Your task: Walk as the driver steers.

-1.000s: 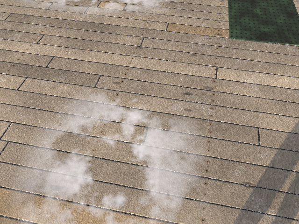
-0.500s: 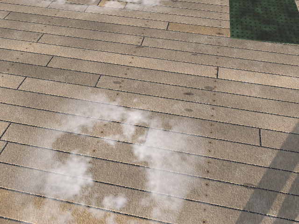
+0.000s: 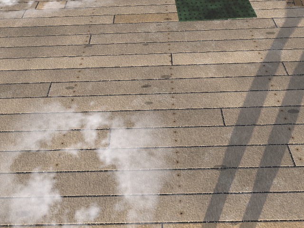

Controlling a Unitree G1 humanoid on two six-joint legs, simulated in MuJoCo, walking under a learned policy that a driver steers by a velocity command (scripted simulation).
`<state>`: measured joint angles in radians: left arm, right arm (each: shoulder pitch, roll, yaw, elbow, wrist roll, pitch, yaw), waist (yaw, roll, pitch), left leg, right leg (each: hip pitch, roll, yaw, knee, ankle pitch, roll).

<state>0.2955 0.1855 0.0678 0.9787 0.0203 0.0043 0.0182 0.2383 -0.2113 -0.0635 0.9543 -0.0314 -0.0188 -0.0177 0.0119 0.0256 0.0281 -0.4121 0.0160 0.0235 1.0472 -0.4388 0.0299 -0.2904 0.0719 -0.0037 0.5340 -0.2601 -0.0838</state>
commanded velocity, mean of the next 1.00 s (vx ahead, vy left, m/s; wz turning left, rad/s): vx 0.44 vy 0.00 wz -0.24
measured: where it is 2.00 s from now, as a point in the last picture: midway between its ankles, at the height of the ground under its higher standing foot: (182, 137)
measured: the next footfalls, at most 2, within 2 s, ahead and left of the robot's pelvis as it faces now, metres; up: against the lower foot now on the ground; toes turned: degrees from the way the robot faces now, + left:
left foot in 0.36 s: +0.23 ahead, +0.13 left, +0.00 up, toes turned -11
right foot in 0.86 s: +0.50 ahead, -0.12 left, +0.00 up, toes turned -16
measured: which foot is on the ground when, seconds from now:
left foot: up 0.00-0.34, down 0.36-0.84, up 0.86-1.00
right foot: down 0.00-0.36, up 0.38-0.84, down 0.86-1.00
